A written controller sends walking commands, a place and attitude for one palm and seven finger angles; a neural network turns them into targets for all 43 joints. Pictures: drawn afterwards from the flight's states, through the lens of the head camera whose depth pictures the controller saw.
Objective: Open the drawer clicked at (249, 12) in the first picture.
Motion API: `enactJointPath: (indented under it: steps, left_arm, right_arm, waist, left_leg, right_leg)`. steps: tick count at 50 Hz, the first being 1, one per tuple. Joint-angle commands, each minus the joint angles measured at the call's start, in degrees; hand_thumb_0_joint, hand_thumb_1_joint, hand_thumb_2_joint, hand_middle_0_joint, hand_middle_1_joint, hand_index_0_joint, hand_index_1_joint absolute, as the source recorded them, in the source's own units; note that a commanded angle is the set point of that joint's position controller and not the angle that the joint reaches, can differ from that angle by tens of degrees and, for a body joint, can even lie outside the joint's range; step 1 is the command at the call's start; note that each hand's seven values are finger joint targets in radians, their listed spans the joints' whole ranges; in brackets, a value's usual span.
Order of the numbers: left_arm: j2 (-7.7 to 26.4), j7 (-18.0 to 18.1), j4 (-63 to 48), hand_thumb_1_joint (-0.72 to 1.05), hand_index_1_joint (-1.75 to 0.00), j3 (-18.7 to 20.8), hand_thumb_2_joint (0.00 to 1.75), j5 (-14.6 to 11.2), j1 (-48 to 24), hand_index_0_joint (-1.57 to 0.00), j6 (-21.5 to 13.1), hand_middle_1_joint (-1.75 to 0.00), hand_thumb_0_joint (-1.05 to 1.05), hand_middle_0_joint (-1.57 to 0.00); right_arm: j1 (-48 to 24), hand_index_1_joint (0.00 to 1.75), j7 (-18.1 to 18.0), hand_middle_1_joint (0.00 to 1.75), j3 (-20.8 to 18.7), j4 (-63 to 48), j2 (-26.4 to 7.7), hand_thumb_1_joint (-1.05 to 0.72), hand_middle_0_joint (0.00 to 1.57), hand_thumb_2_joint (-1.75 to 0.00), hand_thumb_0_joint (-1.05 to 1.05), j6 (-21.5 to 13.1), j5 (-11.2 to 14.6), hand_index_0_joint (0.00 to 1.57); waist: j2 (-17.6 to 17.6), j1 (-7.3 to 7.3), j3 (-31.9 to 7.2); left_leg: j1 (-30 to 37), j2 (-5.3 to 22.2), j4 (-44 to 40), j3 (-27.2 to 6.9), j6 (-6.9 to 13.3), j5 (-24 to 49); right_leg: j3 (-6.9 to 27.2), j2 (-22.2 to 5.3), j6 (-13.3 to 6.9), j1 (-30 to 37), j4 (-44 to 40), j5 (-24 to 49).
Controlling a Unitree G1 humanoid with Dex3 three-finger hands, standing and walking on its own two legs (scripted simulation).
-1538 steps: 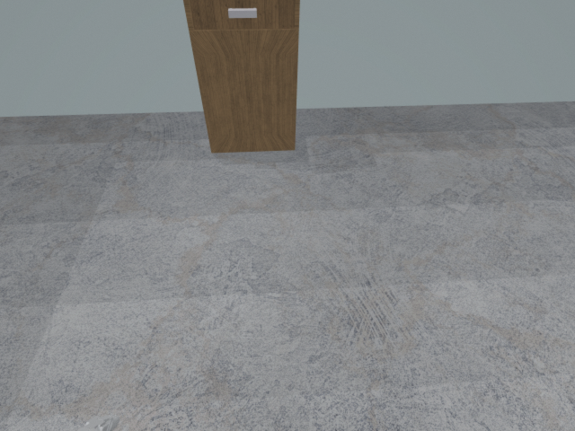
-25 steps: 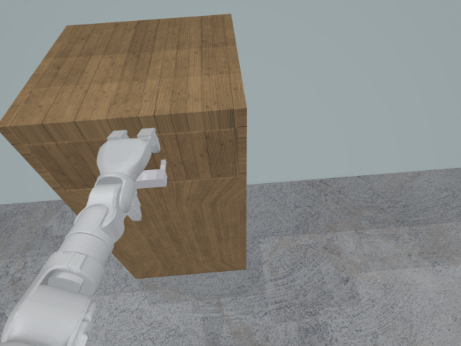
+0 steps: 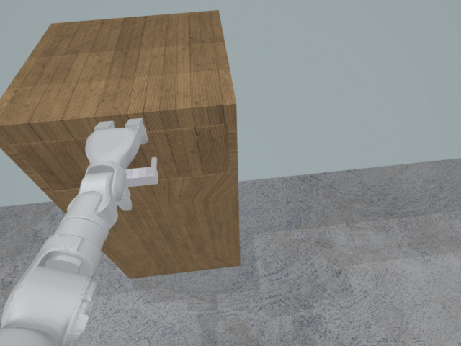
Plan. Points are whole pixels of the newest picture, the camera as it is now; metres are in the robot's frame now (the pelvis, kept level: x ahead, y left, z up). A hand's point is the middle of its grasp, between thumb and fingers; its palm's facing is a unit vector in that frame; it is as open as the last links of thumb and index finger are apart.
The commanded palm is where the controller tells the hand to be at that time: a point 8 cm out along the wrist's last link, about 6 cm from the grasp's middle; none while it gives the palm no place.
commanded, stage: lower the fingers behind the handle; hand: left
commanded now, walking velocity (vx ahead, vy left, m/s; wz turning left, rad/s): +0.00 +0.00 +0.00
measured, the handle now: (130, 170) +0.48 +0.24 -0.01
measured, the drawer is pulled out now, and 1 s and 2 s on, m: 0.00 0.00 0.00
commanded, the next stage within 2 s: close the thumb around the handle in 1.50 s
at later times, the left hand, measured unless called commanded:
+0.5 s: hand (124, 177) +0.44 +0.23 +0.02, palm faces +0.04 -0.02 -1.00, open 13.5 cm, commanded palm +0.42 +0.23 +0.07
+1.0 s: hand (131, 194) +0.43 +0.23 -0.03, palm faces -0.05 -0.03 -1.00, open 13.8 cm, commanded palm +0.42 +0.23 +0.04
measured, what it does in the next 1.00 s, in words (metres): stands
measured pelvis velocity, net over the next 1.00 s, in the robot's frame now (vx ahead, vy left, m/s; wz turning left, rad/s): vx -0.02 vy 0.02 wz -0.01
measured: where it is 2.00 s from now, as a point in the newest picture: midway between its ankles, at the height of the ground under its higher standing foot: outside the picture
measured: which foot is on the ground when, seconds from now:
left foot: down 0.00-1.00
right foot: down 0.00-1.00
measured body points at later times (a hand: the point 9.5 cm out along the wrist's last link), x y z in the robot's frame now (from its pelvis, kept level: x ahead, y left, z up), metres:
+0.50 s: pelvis -0.01 +0.02 -0.01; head +0.06 +0.01 +0.43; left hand +0.43 +0.23 +0.08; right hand +0.05 -0.25 -0.15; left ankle -0.01 +0.12 -0.72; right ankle -0.02 -0.10 -0.72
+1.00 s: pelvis -0.02 +0.02 -0.03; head +0.07 +0.02 +0.41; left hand +0.43 +0.23 +0.03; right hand +0.01 -0.27 -0.15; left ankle -0.01 +0.12 -0.72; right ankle -0.02 -0.10 -0.72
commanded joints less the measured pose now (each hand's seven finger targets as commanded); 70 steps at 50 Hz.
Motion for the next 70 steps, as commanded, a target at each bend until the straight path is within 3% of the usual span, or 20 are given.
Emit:
enactJointPath:
  steps: [1,8,11,15,17,20,23,28,29,31,35,39,43,44,50,54,61,66,67,70]
  left_arm:
    - [16.29,1.09,-4.76,-0.5,-1.2,6.24,0.3,-0.56,-18.54,-0.3,1.09,-1.2,0.0,-0.3]
    - [15.14,3.43,-13.86,-0.5,-1.2,5.35,0.3,-0.04,-26.05,-0.3,-5.67,-1.2,0.0,-0.3]
    - [14.0,6.0,-14.58,-0.5,-1.2,5.0,0.3,0.66,-27.82,-0.3,-7.3,-1.2,0.0,-0.3]
    - [11.99,9.64,-10.62,-0.5,-1.2,4.58,0.3,1.02,-28.12,-0.3,-5.45,-1.2,0.0,-0.3]
    - [14.31,10.77,-7.62,-0.5,-1.2,6.89,0.3,1.3,-27.56,-0.3,-3.26,-1.2,0.0,-0.3]
    - [10.28,11.53,-4.83,-0.5,-1.2,4.22,0.3,1.72,-27.05,-0.3,0.42,-1.2,0.0,-0.3]
    - [9.83,11.08,-1.42,-0.5,-1.2,3.46,0.3,1.63,-27.23,-0.3,3.5,-1.2,0.0,-0.3]
    - [9.82,8.95,3.67,-0.5,-1.2,1.94,0.3,2.2,-27.68,-0.3,6.01,-1.2,0.0,-0.3]
    - [10.76,8.55,4.11,-0.5,-1.2,2.7,0.3,2.3,-26.59,-0.3,6.02,-1.2,0.0,-0.3]
    - [8.49,7.6,4.4,-0.5,-1.2,0.71,0.3,2.27,-26.25,-0.3,5.79,-1.2,0.0,-0.3]
    - [10.34,6.18,5.52,-0.5,-1.2,1.96,0.3,1.96,-23.81,-0.3,3.85,-1.2,0.0,-0.3]
    - [9.29,5.7,6.57,-0.5,-1.2,1.03,0.3,1.66,-23.02,-0.3,2.11,-1.2,0.0,-0.3]
    - [12.95,7.29,-3.08,-0.5,-1.2,4.26,0.3,1.73,-30.09,-0.3,-3.89,-1.2,0.0,-0.3]
    - [12.93,8.38,-1.13,-0.5,-1.2,4.98,0.3,1.94,-26.96,-0.3,-4.11,-1.2,0.0,-0.3]
    - [13.35,15.13,-2.95,-0.5,-1.2,7.29,0.3,4.1,-28.75,-0.3,-3.71,-1.2,0.0,-0.3]
    - [12.47,17.36,0.25,-0.5,-1.2,6.79,0.3,3.81,-28.79,-0.3,0.27,-1.2,0.0,-0.3]
    - [12.6,15.28,2.36,-0.5,-1.2,5.62,0.3,2.14,-29.24,-0.3,6.39,-1.2,0.0,-0.3]
    - [12.78,11.5,2.72,-0.5,-1.2,5.57,0.3,0.98,-24.44,-0.3,4.5,-1.2,0.0,-0.3]
    - [14.32,10.89,3.08,-0.5,-1.2,6.89,0.3,0.91,-23.46,-0.3,3.65,-1.2,0.0,-0.3]
    - [12.77,10.3,0.99,-0.5,-1.2,5.62,0.3,1.73,-22.1,-0.3,0.57,-1.2,0.0,-0.3]
  right_arm:
    - [1.44,0.3,-0.23,0.3,-2.52,-5.81,-7.6,-0.9,0.2,-0.9,0.0,-1.65,-0.32,0.2]
    - [3.35,0.3,-0.35,0.3,-4.06,-5.5,-7.45,-0.9,0.2,-0.9,0.0,-3.39,-0.74,0.2]
    - [4.37,0.3,-0.19,0.3,-4.68,-3.82,-7.33,-0.9,0.2,-0.9,0.0,-4.18,-0.91,0.2]
    - [5.54,0.3,0.65,0.3,-4.8,-2.05,-7.35,-0.9,0.2,-0.9,0.0,-4.77,-1.26,0.2]
    - [6.05,0.3,1.08,0.3,-4.68,-1.42,-7.92,-0.9,0.2,-0.9,0.0,-4.47,-1.44,0.2]
    - [6.18,0.3,2.06,0.3,-4.76,-1.28,-7.68,-0.9,0.2,-0.9,0.0,-4.14,-1.6,0.2]
    - [6.11,0.3,2.23,0.3,-4.46,-1.2,-8.05,-0.9,0.2,-0.9,0.0,-3.32,-1.54,0.2]
    - [5.35,0.3,1.57,0.3,-3.47,-2.0,-8.13,-0.9,0.2,-0.9,0.0,-2.35,-1.34,0.2]
    - [5.13,0.3,1.44,0.3,-3.33,-2.31,-8.19,-0.9,0.2,-0.9,0.0,-2.19,-1.37,0.2]
    - [4.95,0.3,1.12,0.3,-3.17,-2.97,-7.84,-0.9,0.2,-0.9,0.0,-2.17,-1.4,0.2]
    - [5.36,0.3,0.71,0.3,-2.72,-4.02,-7.91,-0.9,0.2,-0.9,0.0,-2.36,-1.48,0.2]
    - [5.98,0.3,0.57,0.3,-2.67,-4.66,-7.98,-0.9,0.2,-0.9,0.0,-2.99,-1.41,0.2]
    - [6.76,0.3,0.22,0.3,-3.58,-4.7,-7.64,-0.9,0.2,-0.9,0.0,-4.51,-1.94,0.2]
    - [7.23,0.3,0.22,0.3,-3.84,-4.16,-7.31,-0.9,0.2,-0.9,0.0,-4.46,-1.97,0.2]
    - [7.93,0.3,1.62,0.3,-4.62,-1.86,-7.56,-0.9,0.2,-0.9,0.0,-5.5,-2.8,0.2]
    - [8.74,0.3,2.28,0.3,-4.78,-0.13,-7.95,-0.9,0.2,-0.9,0.0,-5.28,-3.02,0.2]
    - [7.76,0.3,2.31,0.3,-3.98,0.21,-8.11,-0.9,0.2,-0.9,0.0,-3.55,-2.51,0.2]
    - [6.49,0.3,1.3,0.3,-3.29,-1.43,-7.86,-0.9,0.2,-0.9,0.0,-3.18,-2.16,0.2]
    - [6.22,0.3,1.1,0.3,-3.16,-1.63,-7.99,-0.9,0.2,-0.9,0.0,-3.09,-2.19,0.2]
    - [6.28,0.3,0.82,0.3,-3.26,-2.62,-7.51,-0.9,0.2,-0.9,0.0,-3.53,-2.12,0.2]
  waist:
    - [-6.36,0.48,-13.76]
    - [-1.96,-1.76,-20.01]
    - [0.89,-2.86,-19.57]
    - [1.58,-3.08,-20.62]
    - [1.09,-2.24,-21.91]
    - [0.4,-2.3,-22.53]
    - [-3.61,-2.94,-20.93]
    - [-5.6,-3.45,-15.2]
    - [-5.0,-2.85,-15.16]
    - [-5.3,-3.41,-14.46]
    - [-5.22,-2.65,-13.71]
    - [-5.66,-3.39,-11.43]
    - [-0.92,-3.49,-19.9]
    - [-1.06,-2.93,-21.29]
    - [2.83,-2.77,-25.35]
    - [0.37,-3.72,-26.48]
    - [-1.59,-3.61,-24.49]
    - [-5.09,-3.19,-20.39]
    - [-5.21,-2.7,-19.97]
    - [-3.55,-2.45,-19.07]
  left_leg:
    - [3.58,-2.16,-1.79,2.82,2.12,12.8]
    - [5.86,-2.19,1.21,1.88,2.69,13.56]
    - [7.53,-1.88,2.76,1.11,2.49,14.35]
    - [7.46,-1.74,3.93,0.44,2.04,15.23]
    - [6.42,-1.67,3.98,0.04,1.67,17.11]
    - [7.13,-1.2,4.26,0.25,1.41,19.57]
    - [5.4,-1.21,3.8,0.44,1.76,18.2]
    - [2.0,-1.39,2.19,0.51,2.13,11.58]
    - [1.74,-1.41,2.04,0.63,2.1,11.06]
    - [1.63,-1.46,2.22,0.76,2.26,9.66]
    - [-0.9,-1.54,2.59,0.77,2.25,6.7]
    - [-3.37,-1.53,3.54,0.9,2.35,3.2]
    - [-1.87,-1.33,6.53,0.44,2.61,4.89]
    - [-1.7,-1.43,7.24,0.49,2.49,6.04]
    - [-1.73,-0.87,10.32,-0.31,1.75,10.76]
    - [-2.24,-0.94,11.02,-0.23,1.72,12.7]
    - [-1.28,-1.19,8.33,0.35,2.04,12.32]
    - [-3.49,-1.5,7.08,1.08,2.63,10.26]
    - [-4.38,-1.61,7.0,0.96,2.6,9.54]
    - [-4.02,-1.57,7.06,1.09,2.6,9.12]
  right_leg:
    - [-0.32,0.03,0.09,8.87,-4.47,17.29]
    - [0.38,0.33,-0.06,6.22,-2.74,17.18]
    - [-0.38,1.02,-0.59,1.0,-1.53,15.29]
    - [-1.67,1.76,-0.92,-2.49,-0.01,13.8]
    - [-2.28,2.06,-1.31,-1.99,1.15,14.79]
    - [-2.9,2.2,-1.21,-2.7,1.77,16.12]
    - [-2.77,2.1,-0.84,-1.8,0.9,16.14]
    - [-2.61,1.7,-0.69,-3.12,-0.66,10.58]
    - [-2.44,1.6,-0.81,-2.92,-0.62,10.11]
    - [-2.31,1.56,-0.72,-3.66,-1.03,8.92]
    - [-2.11,1.33,-0.67,-4.23,-0.44,6.43]
    - [-1.88,1.28,-0.43,-6.78,-0.31,3.55]
    - [-0.8,1.17,-0.57,-6.98,2.4,4.99]
    - [-0.92,1.39,-0.72,-6.71,3.11,5.96]
    - [-2.01,2.05,-1.15,-11.32,6.84,8.43]
    - [-2.47,2.29,-0.8,-10.4,7.29,10.83]
    - [-2.28,2.17,-0.41,-5.89,4.56,12.16]
    - [-1.33,1.57,0.05,-2.44,2.7,13.15]
    - [-1.07,1.44,-0.02,-1.96,2.66,12.55]
    - [-1.1,1.39,-0.19,-3.6,2.88,11.59]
